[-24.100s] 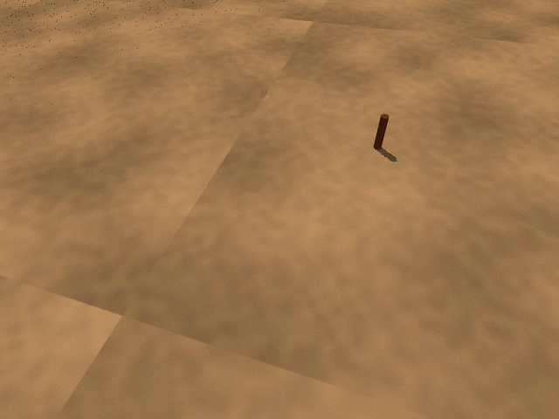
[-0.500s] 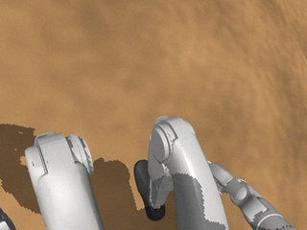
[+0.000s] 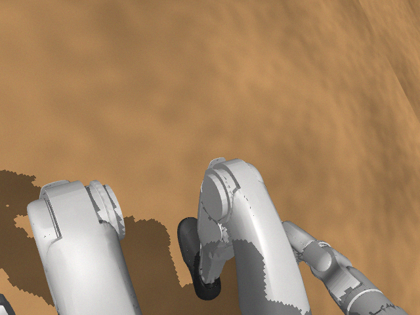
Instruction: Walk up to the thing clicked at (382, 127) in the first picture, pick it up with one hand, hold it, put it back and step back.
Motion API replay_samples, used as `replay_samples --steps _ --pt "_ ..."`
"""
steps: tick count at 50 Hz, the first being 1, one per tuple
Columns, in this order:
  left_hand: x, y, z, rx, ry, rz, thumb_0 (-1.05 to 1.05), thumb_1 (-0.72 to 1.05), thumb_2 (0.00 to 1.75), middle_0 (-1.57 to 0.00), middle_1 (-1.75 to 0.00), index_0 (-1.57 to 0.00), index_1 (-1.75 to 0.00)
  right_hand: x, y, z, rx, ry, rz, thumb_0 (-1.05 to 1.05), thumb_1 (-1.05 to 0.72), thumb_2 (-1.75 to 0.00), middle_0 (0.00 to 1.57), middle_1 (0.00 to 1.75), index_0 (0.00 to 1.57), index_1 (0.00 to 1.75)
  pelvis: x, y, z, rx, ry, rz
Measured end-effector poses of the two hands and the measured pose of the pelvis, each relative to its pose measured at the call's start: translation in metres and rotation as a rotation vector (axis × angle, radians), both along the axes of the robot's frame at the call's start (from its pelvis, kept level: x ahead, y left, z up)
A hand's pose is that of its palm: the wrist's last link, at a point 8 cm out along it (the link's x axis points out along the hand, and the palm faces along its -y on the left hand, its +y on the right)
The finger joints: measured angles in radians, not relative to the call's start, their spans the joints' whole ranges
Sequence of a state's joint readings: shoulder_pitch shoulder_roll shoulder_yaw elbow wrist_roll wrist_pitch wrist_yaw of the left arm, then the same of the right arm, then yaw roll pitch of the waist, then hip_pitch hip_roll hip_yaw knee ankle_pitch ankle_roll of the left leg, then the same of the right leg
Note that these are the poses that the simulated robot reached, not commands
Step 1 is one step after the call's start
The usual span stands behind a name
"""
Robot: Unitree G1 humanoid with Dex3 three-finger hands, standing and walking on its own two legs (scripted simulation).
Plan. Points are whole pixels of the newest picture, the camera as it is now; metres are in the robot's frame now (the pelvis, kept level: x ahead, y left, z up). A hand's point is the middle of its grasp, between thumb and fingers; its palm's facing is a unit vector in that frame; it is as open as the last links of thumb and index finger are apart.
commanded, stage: open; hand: left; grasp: from the side
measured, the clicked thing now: out of the picture +0.37 +0.34 -0.17
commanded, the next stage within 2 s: withdraw in 0.42 s
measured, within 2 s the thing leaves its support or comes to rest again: neither
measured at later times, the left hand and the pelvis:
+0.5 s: hand out of the picture +0.38 +0.33 -0.16, palm faces +0.51 -0.86 +0.02, open 14.4 cm; pelvis +0.00 +0.00 +0.00, yaw -1 degrees
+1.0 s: hand out of the picture +0.34 +0.40 -0.07, palm faces +0.50 -0.87 -0.03, open 17.4 cm; pelvis +0.00 +0.00 +0.02, yaw +1 degrees
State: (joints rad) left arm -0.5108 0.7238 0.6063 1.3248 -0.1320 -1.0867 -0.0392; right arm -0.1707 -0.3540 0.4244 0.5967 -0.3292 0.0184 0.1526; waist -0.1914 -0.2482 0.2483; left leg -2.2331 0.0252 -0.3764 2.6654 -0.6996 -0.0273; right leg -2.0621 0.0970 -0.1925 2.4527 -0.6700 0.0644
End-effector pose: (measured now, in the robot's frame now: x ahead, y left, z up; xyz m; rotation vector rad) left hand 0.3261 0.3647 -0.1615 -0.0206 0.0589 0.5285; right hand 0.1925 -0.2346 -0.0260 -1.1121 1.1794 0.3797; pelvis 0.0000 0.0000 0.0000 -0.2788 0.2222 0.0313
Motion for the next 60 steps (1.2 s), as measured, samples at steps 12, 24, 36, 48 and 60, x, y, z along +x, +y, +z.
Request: replay_samples --steps 12,24,36,48,60 --pt "0.004 0.001 0.002 0.003 -0.024 0.003 0.01 0.07 0.75 -0.90 -0.84 -0.91 -0.83 0.001 0.003 0.002 -0.002 -0.008 0.017 0.00 -0.89 -0.89 0.20 0.30 0.21 0.30 -0.001 0.000 -0.001 -0.002 -0.011 -0.006" --pt "0.005 0.001 0.000 -0.005 -0.026 0.002 0.00 -0.32 0.26 -0.48 -0.35 -0.48 -0.34 0.000 0.005 0.003 -0.006 -0.009 0.011 0.00 -0.90 -0.90 0.21 0.30 0.21 0.30 -0.001 0.001 0.000 -0.008 -0.009 -0.011" --pt "0.004 0.015 0.011 0.029 -0.060 0.007 -0.01 -0.51 0.07 -0.15 -0.07 -0.15 -0.06 0.001 0.005 0.005 -0.011 -0.016 -0.001 0.00 -0.90 -0.90 0.21 0.30 0.21 0.30 -0.001 0.001 0.002 -0.009 -0.006 -0.008" --pt "-0.024 0.069 0.086 0.083 -0.074 -0.009 -0.01 -0.53 0.06 -0.07 -0.04 -0.08 -0.03 0.013 0.006 0.005 0.102 -0.099 -0.131 0.00 -0.89 -0.90 0.21 0.30 0.21 0.30 0.004 -0.001 0.017 0.009 0.098 0.013" --pt "-0.082 0.096 0.146 0.176 0.295 0.001 -0.01 -0.52 0.06 -0.07 -0.05 -0.06 -0.04 0.037 0.019 0.005 0.287 -0.167 -0.331 0.00 -0.90 -0.91 0.20 0.30 0.21 0.30 0.004 -0.007 0.056 0.065 0.232 0.061"
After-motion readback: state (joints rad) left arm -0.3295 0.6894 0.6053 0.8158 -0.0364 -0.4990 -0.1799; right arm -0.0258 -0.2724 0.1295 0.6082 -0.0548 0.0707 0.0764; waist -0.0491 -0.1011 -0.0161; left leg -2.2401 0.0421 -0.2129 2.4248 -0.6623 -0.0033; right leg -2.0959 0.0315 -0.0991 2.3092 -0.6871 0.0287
